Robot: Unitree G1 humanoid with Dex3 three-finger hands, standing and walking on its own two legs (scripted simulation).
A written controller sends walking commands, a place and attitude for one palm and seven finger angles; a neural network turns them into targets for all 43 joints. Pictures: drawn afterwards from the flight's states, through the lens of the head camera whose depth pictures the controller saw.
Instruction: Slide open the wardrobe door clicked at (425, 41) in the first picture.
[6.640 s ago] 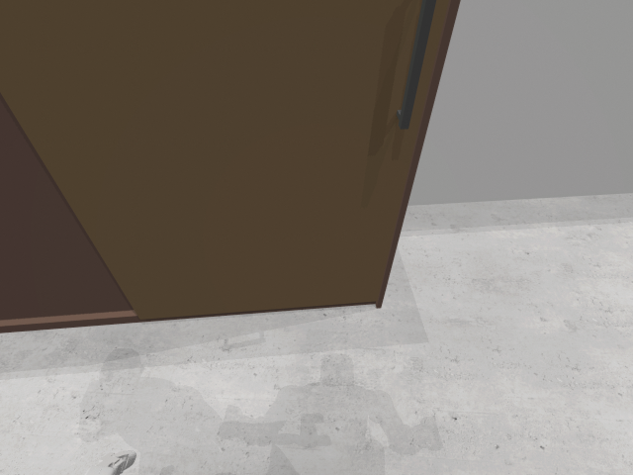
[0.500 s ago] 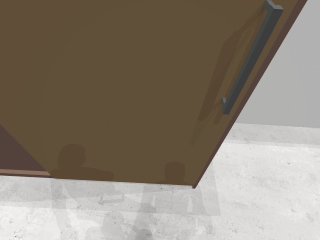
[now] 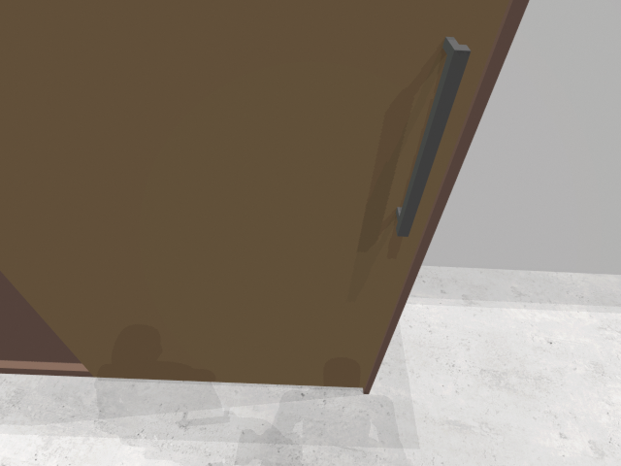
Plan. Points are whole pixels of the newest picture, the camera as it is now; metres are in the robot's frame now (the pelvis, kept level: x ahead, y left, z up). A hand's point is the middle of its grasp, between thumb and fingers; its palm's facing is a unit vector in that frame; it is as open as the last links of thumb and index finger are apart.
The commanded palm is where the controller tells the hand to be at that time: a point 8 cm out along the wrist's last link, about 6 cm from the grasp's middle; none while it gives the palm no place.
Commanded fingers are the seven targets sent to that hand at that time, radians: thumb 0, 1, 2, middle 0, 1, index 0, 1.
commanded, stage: come to a stop and stand still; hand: right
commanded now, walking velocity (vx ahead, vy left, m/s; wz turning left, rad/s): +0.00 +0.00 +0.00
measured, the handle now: (422, 151) +0.49 -0.12 +0.19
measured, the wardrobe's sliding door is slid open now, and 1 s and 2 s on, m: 0.00 0.00 0.00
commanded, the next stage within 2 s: look again from close up in 1.10 s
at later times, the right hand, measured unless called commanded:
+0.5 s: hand out of the picture +0.01 -0.18 -0.16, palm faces -0.01 +0.98 -0.21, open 7.4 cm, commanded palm none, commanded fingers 0.00 -0.90 -0.90 0.20 0.30 0.20 0.30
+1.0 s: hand out of the picture +0.04 -0.16 -0.16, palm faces +0.00 +0.98 -0.21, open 7.3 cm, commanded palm none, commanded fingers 0.00 -0.90 -0.90 0.20 0.30 0.20 0.30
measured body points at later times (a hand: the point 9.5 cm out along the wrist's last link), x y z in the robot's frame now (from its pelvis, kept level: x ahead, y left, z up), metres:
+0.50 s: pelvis +0.01 +0.00 +0.01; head +0.02 +0.01 +0.46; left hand +0.00 +0.21 -0.16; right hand +0.01 -0.23 -0.14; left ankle +0.03 +0.12 -0.73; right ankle +0.01 -0.10 -0.73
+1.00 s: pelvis +0.03 +0.02 +0.01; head +0.05 +0.02 +0.46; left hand +0.03 +0.23 -0.15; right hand +0.04 -0.21 -0.14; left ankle +0.03 +0.12 -0.73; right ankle +0.01 -0.10 -0.73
